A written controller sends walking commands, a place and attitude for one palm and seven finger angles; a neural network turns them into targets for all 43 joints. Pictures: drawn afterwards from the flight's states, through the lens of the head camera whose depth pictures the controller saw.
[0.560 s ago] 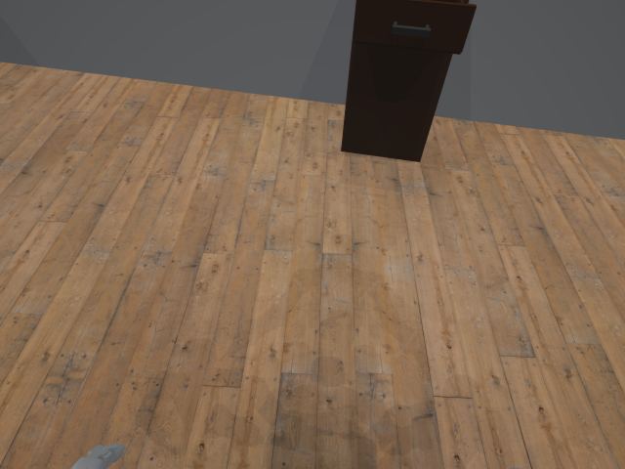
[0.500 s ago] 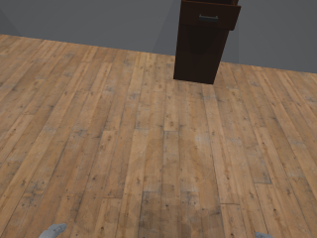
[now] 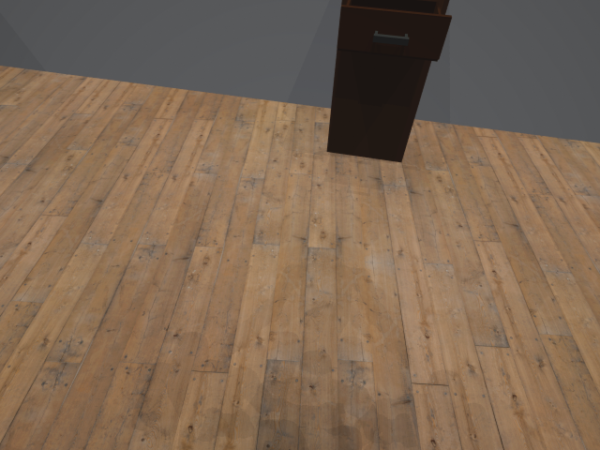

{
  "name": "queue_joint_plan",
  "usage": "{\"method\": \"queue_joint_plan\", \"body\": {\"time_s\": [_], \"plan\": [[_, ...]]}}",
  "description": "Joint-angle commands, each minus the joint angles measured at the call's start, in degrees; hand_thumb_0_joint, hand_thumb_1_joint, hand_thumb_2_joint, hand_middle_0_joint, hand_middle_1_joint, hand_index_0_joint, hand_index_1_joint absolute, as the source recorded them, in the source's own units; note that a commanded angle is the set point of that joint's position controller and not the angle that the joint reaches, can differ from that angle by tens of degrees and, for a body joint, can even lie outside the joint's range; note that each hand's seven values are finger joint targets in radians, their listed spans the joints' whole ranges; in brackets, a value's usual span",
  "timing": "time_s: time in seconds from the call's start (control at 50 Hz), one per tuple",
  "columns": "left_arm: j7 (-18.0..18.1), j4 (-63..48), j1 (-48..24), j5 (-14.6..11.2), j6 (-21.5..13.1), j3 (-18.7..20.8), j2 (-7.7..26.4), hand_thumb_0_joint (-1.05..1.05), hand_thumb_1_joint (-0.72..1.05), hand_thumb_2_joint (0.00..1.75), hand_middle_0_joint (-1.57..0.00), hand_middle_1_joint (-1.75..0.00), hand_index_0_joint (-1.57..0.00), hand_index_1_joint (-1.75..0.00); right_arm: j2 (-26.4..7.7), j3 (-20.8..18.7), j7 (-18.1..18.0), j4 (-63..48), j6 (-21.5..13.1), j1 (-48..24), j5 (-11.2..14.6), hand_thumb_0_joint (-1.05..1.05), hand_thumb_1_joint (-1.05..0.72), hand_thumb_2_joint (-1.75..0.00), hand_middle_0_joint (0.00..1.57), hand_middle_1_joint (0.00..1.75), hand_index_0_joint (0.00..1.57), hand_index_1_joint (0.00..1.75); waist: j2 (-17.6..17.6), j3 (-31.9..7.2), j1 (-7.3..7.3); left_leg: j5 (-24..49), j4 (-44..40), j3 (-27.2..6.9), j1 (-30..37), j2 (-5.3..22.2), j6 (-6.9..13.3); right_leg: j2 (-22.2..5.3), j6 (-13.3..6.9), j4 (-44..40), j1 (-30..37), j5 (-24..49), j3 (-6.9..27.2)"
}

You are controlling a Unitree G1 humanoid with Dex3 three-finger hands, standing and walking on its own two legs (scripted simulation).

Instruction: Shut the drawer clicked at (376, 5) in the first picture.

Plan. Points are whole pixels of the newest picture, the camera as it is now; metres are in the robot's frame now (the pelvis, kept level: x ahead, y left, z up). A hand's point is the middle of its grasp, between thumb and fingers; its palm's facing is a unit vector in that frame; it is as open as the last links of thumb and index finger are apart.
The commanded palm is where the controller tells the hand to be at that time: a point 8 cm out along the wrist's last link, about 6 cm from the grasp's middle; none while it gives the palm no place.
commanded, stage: stand and wait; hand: left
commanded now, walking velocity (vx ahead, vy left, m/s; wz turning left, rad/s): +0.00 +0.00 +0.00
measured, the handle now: (390, 37) +1.39 -0.23 -0.01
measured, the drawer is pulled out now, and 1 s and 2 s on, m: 0.30 0.30 0.30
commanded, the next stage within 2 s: look at it before walking up in 0.40 s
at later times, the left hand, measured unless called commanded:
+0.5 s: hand out of the picture +0.06 +0.24 -0.15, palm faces -0.03 -0.94 -0.33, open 7.4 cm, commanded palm none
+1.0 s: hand out of the picture +0.05 +0.24 -0.16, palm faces -0.02 -0.95 -0.33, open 7.4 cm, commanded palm none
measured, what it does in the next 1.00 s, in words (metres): stands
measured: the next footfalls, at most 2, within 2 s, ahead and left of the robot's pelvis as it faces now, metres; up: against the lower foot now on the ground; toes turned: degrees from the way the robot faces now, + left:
left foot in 1.86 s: +0.37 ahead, +0.05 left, +0.00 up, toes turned -10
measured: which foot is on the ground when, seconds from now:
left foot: down 0.00-1.00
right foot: down 0.00-1.00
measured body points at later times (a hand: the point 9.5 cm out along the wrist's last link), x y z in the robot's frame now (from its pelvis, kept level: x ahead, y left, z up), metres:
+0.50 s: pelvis -0.02 -0.01 +0.00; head -0.02 +0.00 +0.45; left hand +0.06 +0.29 -0.13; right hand +0.05 -0.30 -0.13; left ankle -0.01 +0.12 -0.74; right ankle -0.01 -0.12 -0.74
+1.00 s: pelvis -0.02 -0.01 +0.00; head -0.02 +0.00 +0.45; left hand +0.05 +0.29 -0.13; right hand +0.06 -0.30 -0.13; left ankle -0.01 +0.12 -0.74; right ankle -0.01 -0.12 -0.74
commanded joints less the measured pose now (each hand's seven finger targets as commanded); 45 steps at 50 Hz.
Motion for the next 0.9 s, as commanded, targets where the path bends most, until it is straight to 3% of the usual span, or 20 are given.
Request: {"method": "queue_joint_plan", "body": {"time_s": [0.0, 0.26, 0.32, 0.56, 0.88], "plan": [[0.5, -3.6, -3.3, 0.0, -1.4, 2.2, 11.8, 0.0, 0.9, 0.9, -0.2, -0.3, -0.2, -0.3, -11.6, -2.5, -0.8, -3.6, -2.0, -3.7, 0.1, 0.0, -0.9, -0.9, 0.2, 0.3, 0.2, 0.3, 1.2, -5.2, -0.38, 12.8, -4.2, -5.0, 0.9, 6.5, 1.9, -6.6, -2.4, -4.0, 1.5, 13.7, 5.3], [0.3, -2.3, -3.5, 0.2, -1.5, 1.9, 11.8, 0.0, 0.9, 0.9, -0.2, -0.3, -0.2, -0.3, -11.5, -2.3, -0.5, -1.6, -1.8, -2.6, 0.0, 0.0, -0.9, -0.9, 0.2, 0.3, 0.2, 0.3, 0.2, -1.8, -0.44, 6.6, -6.0, -5.6, -0.9, 6.2, 1.6, -6.4, -2.3, -7.1, -1.7, 4.9, 6.8], [0.3, -2.3, -3.3, 0.2, -1.6, 2.0, 11.8, 0.0, 0.9, 0.9, -0.2, -0.3, -0.2, -0.3, -11.6, -2.3, -0.5, -1.5, -1.9, -2.3, 0.1, 0.0, -0.9, -0.9, 0.2, 0.3, 0.2, 0.3, 0.6, -3.3, -0.35, 7.4, -5.9, -5.6, -0.4, 6.4, 1.6, -6.3, -2.3, -6.7, -1.0, 6.1, 6.6], [0.3, -2.0, -3.0, 0.3, -1.6, 2.0, 11.4, 0.0, 0.9, 0.9, -0.2, -0.3, -0.2, -0.3, -11.2, -2.3, -0.5, -1.1, -1.9, -1.9, 0.1, 0.0, -0.9, -0.9, 0.2, 0.3, 0.2, 0.3, 0.9, -2.7, -0.4, 6.6, -6.4, -5.6, -0.4, 6.6, 1.5, -6.3, -2.1, -7.2, -1.8, 5.1, 6.7], [0.4, -1.4, -2.4, 0.3, -1.8, 1.9, 11.3, 0.0, 0.9, 0.9, -0.2, -0.3, -0.2, -0.3, -11.2, -2.4, -0.5, -0.8, -2.0, -2.1, 0.2, 0.0, -0.9, -0.9, 0.2, 0.3, 0.2, 0.3, 0.8, -3.7, -0.41, 9.5, -6.4, -5.6, 1.2, 6.9, 1.4, -6.4, -2.1, -7.1, -0.6, 9.5, 6.4]]}}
